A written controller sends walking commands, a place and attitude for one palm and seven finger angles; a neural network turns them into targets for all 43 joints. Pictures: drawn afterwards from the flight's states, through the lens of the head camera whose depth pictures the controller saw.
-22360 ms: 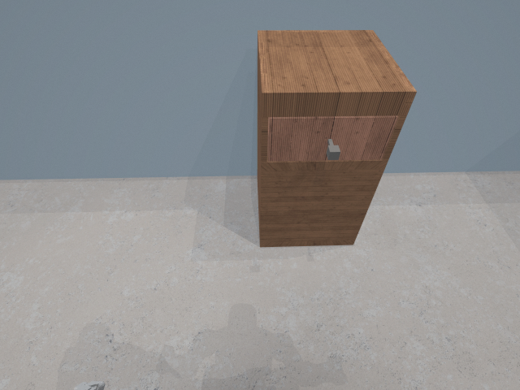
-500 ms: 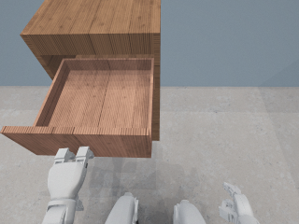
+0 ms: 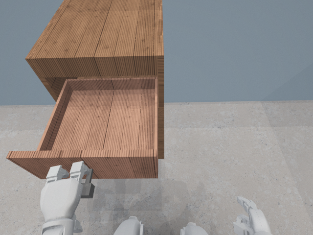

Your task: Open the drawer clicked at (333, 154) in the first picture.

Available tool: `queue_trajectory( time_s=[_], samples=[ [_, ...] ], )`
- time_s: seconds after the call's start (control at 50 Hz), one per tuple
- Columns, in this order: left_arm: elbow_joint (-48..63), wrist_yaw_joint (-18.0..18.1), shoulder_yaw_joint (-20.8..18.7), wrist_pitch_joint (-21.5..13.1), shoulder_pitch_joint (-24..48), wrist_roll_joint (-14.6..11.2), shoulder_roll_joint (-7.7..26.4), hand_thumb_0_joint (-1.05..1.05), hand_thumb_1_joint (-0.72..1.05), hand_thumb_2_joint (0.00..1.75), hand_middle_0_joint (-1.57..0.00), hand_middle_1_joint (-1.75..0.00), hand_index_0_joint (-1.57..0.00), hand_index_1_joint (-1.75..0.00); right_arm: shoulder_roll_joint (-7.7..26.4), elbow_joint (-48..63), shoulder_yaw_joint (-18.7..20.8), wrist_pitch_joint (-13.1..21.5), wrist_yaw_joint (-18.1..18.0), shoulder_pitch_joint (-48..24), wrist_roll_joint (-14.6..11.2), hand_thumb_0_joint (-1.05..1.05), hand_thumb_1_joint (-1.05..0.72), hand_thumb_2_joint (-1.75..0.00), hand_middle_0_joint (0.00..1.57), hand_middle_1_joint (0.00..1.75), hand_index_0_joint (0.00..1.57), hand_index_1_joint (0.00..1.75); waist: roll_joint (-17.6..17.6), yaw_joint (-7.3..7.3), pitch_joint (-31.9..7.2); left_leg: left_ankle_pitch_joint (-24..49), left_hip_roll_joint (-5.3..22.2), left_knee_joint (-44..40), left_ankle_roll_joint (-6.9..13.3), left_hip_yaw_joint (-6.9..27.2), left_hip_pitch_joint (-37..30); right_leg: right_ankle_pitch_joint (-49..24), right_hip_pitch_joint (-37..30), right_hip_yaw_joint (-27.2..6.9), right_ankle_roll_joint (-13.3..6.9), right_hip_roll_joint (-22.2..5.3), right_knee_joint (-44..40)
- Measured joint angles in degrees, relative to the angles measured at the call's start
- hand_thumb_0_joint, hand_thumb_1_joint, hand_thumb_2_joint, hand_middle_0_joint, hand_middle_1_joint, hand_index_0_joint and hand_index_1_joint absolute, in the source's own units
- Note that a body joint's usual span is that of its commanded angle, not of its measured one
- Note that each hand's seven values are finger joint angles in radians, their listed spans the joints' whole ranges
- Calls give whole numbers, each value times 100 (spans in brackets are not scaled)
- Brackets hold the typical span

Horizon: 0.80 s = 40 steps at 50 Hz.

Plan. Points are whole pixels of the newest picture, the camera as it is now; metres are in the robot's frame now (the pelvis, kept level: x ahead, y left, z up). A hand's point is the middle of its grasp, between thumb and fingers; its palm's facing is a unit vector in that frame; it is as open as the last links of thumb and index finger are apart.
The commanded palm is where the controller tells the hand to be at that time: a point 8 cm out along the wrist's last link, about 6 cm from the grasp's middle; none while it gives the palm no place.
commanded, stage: lift the hand off the handle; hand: left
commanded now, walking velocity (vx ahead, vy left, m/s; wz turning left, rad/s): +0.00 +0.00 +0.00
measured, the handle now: (87, 183) +0.26 +0.22 -0.07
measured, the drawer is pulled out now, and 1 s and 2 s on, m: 0.30 0.30 0.30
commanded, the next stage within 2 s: draw the hand back to the body in 1.72 s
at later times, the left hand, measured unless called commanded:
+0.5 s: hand (68, 196) +0.21 +0.23 +0.00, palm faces -0.01 -0.10 -0.99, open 13.8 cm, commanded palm +0.19 +0.23 +0.05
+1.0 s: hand (62, 190) +0.22 +0.23 +0.03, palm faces +0.01 -0.10 -0.99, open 13.8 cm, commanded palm +0.19 +0.23 +0.09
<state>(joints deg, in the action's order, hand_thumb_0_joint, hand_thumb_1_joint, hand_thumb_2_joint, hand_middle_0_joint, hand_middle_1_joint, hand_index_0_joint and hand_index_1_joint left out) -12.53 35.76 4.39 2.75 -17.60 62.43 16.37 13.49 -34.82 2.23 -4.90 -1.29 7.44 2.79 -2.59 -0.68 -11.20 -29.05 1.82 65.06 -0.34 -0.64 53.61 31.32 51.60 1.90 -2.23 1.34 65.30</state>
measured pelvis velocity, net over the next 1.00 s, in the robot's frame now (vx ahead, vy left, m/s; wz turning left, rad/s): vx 0.02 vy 0.00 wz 0.00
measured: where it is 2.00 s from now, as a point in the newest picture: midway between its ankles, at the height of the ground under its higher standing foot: outside the picture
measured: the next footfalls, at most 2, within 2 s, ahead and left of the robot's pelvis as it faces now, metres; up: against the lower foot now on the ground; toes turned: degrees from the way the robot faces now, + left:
none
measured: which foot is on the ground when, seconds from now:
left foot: down 0.00-1.00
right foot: down 0.00-1.00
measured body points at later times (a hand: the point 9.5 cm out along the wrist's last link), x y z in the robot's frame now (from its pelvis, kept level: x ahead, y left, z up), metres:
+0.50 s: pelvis +0.01 +0.00 +0.02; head +0.06 -0.02 +0.47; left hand +0.21 +0.23 +0.05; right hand +0.21 -0.22 -0.09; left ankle +0.02 +0.13 -0.65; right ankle +0.00 -0.10 -0.65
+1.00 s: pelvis +0.02 +0.00 +0.04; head +0.05 -0.03 +0.49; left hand +0.21 +0.23 +0.09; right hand +0.21 -0.23 -0.07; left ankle +0.02 +0.13 -0.65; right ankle +0.00 -0.10 -0.65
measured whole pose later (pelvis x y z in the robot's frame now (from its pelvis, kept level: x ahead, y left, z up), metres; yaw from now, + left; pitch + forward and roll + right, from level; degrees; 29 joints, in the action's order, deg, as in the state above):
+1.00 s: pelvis +0.02 +0.00 +0.04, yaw +0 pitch +11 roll +0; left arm -1.0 27.3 4.1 1.0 -24.1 59.5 19.0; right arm 13.1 -31.9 1.2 -5.4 0.8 8.8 1.9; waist -3.3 -1.7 -8.9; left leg -25.7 1.5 53.0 -0.3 -1.1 38.8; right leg 27.8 37.0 1.3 -2.0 1.3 53.4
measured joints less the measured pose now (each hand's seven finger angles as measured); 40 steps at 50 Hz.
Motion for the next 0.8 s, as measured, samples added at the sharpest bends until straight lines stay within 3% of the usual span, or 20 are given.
queue_trajectory(
  time_s=[0.14,0.26,0.38,0.48,0.8],
  samples=[
    [217,-316,135,-72,-160,-58,32,-1,-49,30,-32,-120,-33,-120,-45,144,-91,31,26,-14,0,1,-91,-90,20,30,20,30,7,-74,22,67,-41,-246,22,6,-281,-59,-295,4,28,-35,-252],
    [428,-301,140,-251,-270,34,46,-1,-49,30,-32,-120,-32,-120,-97,263,-117,19,113,-44,34,1,-91,-90,20,30,20,30,-6,-103,22,42,-39,-267,25,19,-367,-48,-399,16,33,-30,-305],
    [610,-312,135,-104,-389,7,35,-1,-49,30,-32,-120,-32,-120,-113,307,-138,-62,176,-21,11,1,-91,-90,20,30,20,30,-30,-129,47,35,-37,-349,31,4,-534,-52,-562,-2,39,-25,-393],
    [684,-459,170,-26,-417,-79,62,-1,-49,30,-32,-120,-32,-120,-100,298,-164,-83,162,53,-17,1,-91,-90,20,30,20,30,-39,-132,93,99,-48,-544,32,-1,-755,-111,-778,-8,42,-31,-577],
    [1037,-683,-5,-221,-690,-226,223,-1,-49,30,-32,-120,-32,-120,12,306,-69,-49,214,159,-34,1,-91,-90,20,30,20,30,-68,-85,189,238,-35,-938,12,-19,-1187,-256,-1191,-30,29,-11,-960]
  ],
)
